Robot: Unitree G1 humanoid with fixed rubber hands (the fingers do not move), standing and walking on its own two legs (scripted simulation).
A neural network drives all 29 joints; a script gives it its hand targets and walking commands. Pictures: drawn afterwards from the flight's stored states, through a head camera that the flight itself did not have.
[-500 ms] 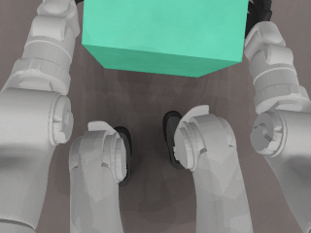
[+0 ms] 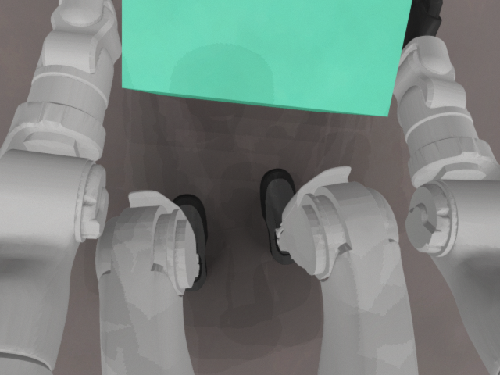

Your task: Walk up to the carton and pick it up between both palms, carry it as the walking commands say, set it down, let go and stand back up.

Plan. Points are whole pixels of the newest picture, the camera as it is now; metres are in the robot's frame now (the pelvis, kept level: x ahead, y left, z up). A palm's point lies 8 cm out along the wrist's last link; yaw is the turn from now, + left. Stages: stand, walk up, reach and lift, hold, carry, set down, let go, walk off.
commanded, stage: set down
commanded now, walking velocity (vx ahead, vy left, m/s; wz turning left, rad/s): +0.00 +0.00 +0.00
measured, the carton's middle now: (255, 45) +0.49 -0.06 -0.24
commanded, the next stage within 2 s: let go in 1.68 s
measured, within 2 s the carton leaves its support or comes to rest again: neither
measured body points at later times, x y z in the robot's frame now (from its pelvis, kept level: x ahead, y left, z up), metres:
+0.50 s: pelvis +0.00 +0.00 +0.00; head +0.36 -0.01 +0.27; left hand +0.58 +0.15 -0.15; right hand +0.48 -0.30 -0.15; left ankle +0.10 +0.10 -0.33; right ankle +0.13 -0.10 -0.33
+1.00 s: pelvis +0.01 +0.00 +0.11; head +0.33 -0.01 +0.43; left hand +0.59 +0.16 +0.00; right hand +0.49 -0.30 +0.00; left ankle +0.10 +0.10 -0.33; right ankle +0.13 -0.10 -0.33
